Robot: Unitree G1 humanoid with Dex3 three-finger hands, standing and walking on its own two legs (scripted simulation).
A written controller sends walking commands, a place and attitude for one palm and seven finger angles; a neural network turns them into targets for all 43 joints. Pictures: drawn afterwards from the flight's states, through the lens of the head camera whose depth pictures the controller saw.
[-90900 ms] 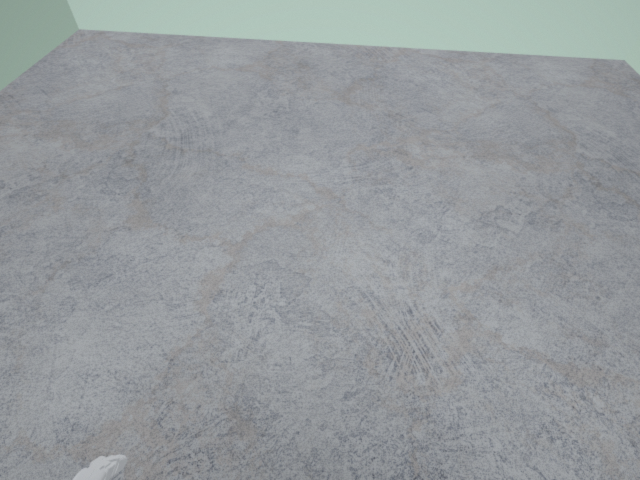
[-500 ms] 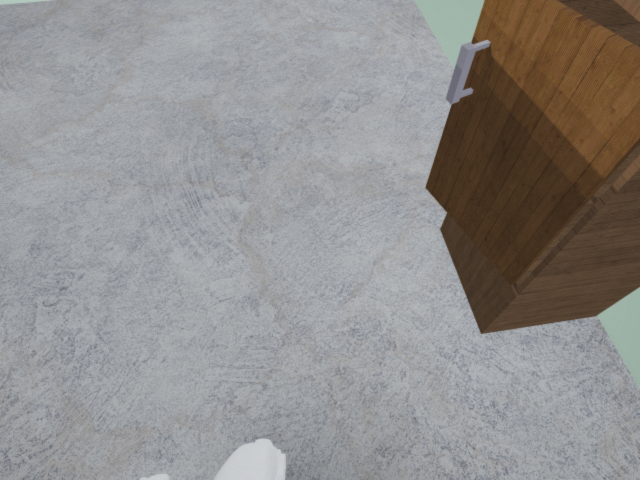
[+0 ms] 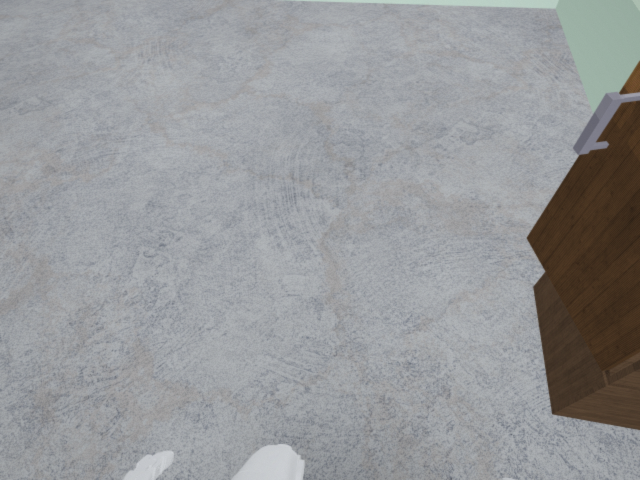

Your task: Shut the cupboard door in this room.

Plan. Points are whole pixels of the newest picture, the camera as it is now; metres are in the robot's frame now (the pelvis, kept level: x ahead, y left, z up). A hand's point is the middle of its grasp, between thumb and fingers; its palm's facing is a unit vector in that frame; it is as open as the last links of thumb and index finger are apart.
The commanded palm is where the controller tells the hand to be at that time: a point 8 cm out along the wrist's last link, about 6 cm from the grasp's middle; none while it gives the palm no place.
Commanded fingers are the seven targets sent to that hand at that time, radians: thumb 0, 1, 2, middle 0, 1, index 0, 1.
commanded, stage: walk to a spot facing it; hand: left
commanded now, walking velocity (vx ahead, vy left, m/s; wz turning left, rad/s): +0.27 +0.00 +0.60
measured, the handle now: (606, 123) +0.73 -0.50 -0.02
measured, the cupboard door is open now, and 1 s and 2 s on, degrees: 18 18 18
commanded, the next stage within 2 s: turn to face it in 1.24 s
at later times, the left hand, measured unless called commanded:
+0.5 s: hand out of the picture +0.05 +0.26 -0.16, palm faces +0.33 -0.91 -0.24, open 7.4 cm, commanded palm none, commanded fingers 0.00 0.90 0.90 -0.20 -0.30 -0.20 -0.30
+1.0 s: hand (187, 418) +0.21 +0.23 -0.15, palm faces +0.58 -0.78 -0.22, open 7.2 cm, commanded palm none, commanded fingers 0.00 0.90 0.90 -0.20 -0.30 -0.20 -0.30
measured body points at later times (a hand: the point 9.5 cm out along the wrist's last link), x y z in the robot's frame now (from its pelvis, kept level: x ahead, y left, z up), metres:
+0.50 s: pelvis +0.09 +0.04 +0.01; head +0.12 +0.07 +0.46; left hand +0.04 +0.31 -0.14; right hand +0.22 -0.17 -0.13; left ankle +0.01 +0.13 -0.73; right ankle +0.13 -0.09 -0.66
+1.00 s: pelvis +0.29 +0.05 +0.02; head +0.32 +0.07 +0.47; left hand +0.18 +0.27 -0.13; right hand +0.48 -0.12 -0.13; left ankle +0.26 +0.19 -0.65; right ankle +0.30 -0.03 -0.73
